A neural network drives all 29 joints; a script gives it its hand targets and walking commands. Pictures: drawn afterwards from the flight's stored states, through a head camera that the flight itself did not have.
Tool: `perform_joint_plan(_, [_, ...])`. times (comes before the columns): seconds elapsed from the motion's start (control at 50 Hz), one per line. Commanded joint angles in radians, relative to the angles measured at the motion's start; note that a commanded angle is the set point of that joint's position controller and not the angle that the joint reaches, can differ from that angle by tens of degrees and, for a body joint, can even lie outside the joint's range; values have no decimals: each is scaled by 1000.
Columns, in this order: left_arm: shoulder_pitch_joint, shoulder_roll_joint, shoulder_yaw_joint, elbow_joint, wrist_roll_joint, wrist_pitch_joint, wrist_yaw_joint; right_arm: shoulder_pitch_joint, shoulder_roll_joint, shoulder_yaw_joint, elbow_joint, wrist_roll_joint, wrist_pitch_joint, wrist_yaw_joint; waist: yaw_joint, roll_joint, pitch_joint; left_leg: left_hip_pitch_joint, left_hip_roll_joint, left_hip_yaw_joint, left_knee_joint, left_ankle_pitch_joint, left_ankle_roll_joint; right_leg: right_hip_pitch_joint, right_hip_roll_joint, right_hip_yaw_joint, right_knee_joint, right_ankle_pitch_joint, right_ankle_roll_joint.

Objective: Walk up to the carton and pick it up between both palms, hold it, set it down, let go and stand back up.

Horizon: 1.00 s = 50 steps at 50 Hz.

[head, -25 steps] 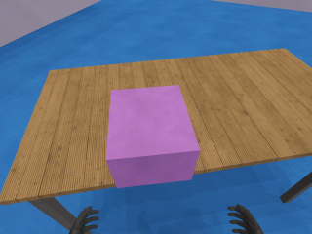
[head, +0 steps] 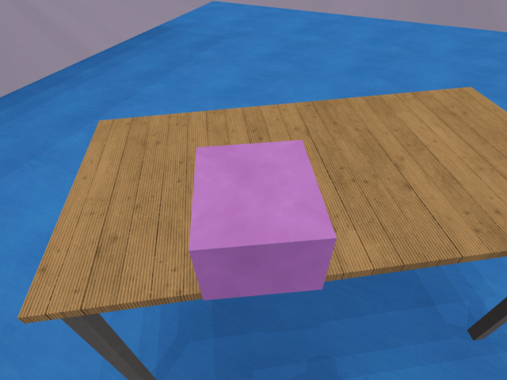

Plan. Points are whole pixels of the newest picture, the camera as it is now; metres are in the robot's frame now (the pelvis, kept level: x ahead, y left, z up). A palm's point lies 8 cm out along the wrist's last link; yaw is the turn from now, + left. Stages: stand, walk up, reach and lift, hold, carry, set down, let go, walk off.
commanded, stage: stand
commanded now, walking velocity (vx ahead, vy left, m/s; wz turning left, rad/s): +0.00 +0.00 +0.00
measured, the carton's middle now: (256, 214) +0.44 +0.02 +0.02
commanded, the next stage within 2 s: none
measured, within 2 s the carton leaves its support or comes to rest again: neither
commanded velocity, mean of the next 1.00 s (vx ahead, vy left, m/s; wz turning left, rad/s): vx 0.00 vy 0.00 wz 0.00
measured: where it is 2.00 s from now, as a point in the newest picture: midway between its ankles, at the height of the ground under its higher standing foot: outside the picture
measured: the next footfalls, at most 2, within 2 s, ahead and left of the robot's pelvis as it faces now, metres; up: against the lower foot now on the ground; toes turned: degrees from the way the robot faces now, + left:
none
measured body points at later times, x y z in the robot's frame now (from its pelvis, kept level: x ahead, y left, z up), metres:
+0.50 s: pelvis -0.03 +0.02 +0.00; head -0.03 +0.02 +0.45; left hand +0.02 +0.28 -0.13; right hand +0.04 -0.25 -0.12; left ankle +0.02 +0.11 -0.74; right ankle -0.01 -0.12 -0.74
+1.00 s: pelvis -0.01 +0.01 +0.00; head -0.02 +0.01 +0.45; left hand +0.04 +0.27 -0.13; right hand +0.04 -0.25 -0.13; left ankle +0.02 +0.11 -0.74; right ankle -0.01 -0.12 -0.74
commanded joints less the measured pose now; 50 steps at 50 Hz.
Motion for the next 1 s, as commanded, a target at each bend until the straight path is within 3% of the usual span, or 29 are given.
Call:
perform_joint_plan(0.0, [1,126,24,-69,-2,-17,7,11,-132,-29,-68,2,-15,-3,1,2,22,-22,93,-121,-86,56,17,-49,-90,113,-82,45,-16])
perform_joint_plan(0.34, [79,120,6,-5,2,-12,10,55,-137,-23,-50,4,-5,-4,3,20,60,-113,90,-172,-151,-181,23,-84,-74,108,-47,-65,-9])
perform_joint_plan(0.98, [97,121,-3,56,-8,-4,21,79,-112,-9,-3,9,8,-15,-1,-2,44,-42,79,-137,-83,12,18,-103,-92,120,-50,13,-14])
